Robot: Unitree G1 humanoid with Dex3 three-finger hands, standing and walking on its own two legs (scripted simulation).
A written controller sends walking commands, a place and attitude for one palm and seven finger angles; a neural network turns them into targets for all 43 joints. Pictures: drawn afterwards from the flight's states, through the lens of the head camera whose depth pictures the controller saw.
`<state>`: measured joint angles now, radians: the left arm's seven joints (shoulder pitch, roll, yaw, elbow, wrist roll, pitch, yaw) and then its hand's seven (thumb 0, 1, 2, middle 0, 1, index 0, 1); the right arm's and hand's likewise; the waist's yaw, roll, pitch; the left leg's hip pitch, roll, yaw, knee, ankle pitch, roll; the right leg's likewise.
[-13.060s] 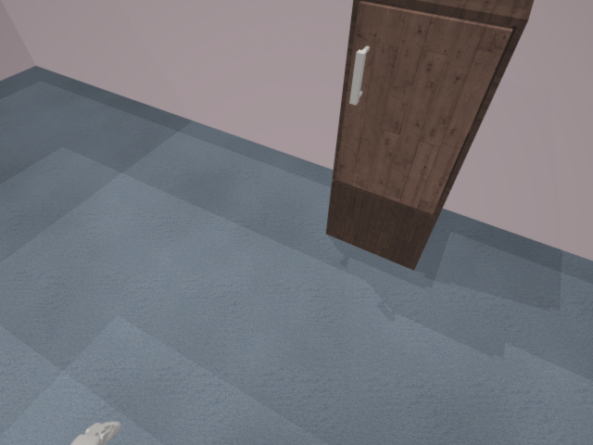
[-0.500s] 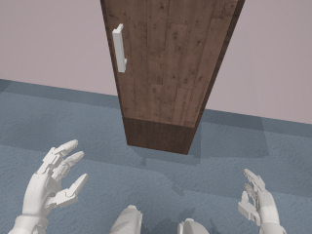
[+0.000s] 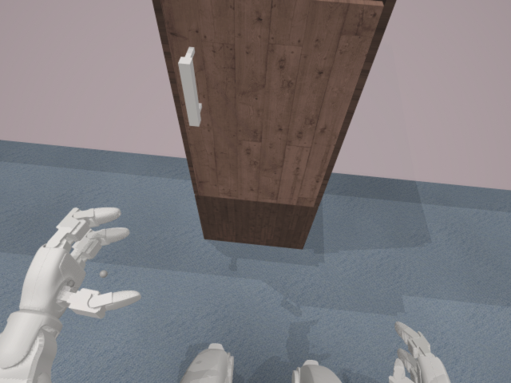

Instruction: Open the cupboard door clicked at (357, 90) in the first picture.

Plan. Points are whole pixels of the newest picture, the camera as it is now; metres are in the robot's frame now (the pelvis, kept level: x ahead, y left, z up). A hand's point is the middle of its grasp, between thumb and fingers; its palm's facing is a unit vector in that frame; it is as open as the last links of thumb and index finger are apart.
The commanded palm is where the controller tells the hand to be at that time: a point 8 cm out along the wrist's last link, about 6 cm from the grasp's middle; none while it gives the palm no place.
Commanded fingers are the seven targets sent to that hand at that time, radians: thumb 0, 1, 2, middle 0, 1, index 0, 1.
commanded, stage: raise the hand with hooked fingers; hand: left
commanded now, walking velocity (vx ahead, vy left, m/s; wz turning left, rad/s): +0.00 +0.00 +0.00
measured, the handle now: (193, 88) +0.63 +0.17 +0.08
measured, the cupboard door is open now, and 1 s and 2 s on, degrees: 0 0 0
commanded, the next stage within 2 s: move the hooked fingers beside the handle in 1.08 s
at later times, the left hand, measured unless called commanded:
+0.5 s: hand (73, 229) +0.29 +0.27 +0.10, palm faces -0.01 -1.00 -0.06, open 13.9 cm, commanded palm +0.27 +0.31 +0.10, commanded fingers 0.00 -0.50 0.30 -0.30 -1.20 -0.30 -1.20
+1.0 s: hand (85, 225) +0.30 +0.25 +0.10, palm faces -0.02 -1.00 -0.05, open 13.9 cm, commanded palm +0.28 +0.30 +0.10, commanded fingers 0.00 -0.50 0.30 -0.30 -1.20 -0.30 -1.20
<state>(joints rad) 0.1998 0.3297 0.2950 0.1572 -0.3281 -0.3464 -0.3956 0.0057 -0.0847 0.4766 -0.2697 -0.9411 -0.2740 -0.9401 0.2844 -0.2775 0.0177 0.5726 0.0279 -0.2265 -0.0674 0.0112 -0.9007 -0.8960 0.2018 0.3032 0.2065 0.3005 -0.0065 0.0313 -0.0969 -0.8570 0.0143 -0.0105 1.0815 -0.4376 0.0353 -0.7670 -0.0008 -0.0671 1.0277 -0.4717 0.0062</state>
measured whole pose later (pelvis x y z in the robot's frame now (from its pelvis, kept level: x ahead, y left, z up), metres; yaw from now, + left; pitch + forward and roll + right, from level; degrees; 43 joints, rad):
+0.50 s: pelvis +0.01 +0.00 +0.02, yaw +0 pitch +10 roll -3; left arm 0.02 0.42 0.41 0.31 -0.37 -0.27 -0.51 -0.01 -0.48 0.31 -0.30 -1.20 -0.31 -1.20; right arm 0.26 -0.26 0.06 0.55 0.03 -0.21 -0.08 0.01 -0.90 -0.90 0.20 0.30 0.21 0.30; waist 0.01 0.03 -0.08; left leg -0.73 0.02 -0.01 0.97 -0.41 0.03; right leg -0.64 0.01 -0.07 0.90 -0.44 0.00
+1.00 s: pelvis +0.01 -0.02 +0.03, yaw +0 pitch +10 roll -2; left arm -0.02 0.42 0.43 0.41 -0.37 -0.29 -0.54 -0.01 -0.49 0.30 -0.30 -1.20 -0.30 -1.20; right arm 0.29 -0.28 0.04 0.55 0.04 -0.19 -0.07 0.01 -0.90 -0.90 0.20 0.30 0.21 0.30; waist -0.01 0.03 -0.07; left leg -0.70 0.03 -0.01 0.93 -0.39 0.01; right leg -0.63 0.02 -0.06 0.88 -0.42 -0.01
